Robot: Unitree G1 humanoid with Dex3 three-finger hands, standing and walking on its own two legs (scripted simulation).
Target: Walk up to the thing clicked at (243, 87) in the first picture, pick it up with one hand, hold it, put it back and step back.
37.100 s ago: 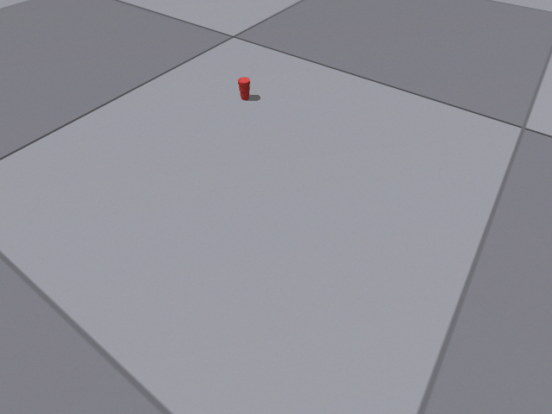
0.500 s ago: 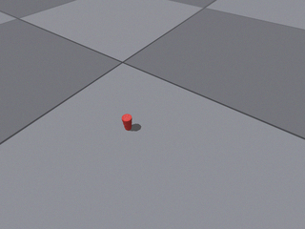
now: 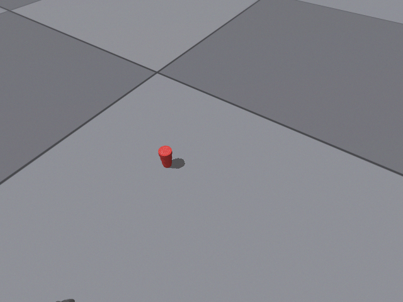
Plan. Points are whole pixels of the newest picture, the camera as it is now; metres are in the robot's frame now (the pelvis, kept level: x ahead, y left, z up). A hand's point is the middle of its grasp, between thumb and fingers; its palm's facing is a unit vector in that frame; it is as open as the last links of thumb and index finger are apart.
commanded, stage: step back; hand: left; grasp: from the side
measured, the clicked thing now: (166, 157) +1.00 +0.20 -0.70
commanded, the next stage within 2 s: stand in 0.16 s
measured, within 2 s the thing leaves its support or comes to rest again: neither
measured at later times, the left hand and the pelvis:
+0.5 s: hand out of the picture +0.10 +0.24 -0.14, palm faces -0.04 -0.94 -0.33, open 7.4 cm; pelvis +0.00 +0.00 +0.02, yaw -1 degrees
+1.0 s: hand out of the picture +0.05 +0.24 -0.14, palm faces -0.04 -0.94 -0.35, open 7.4 cm; pelvis -0.01 -0.02 +0.02, yaw +0 degrees
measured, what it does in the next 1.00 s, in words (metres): stands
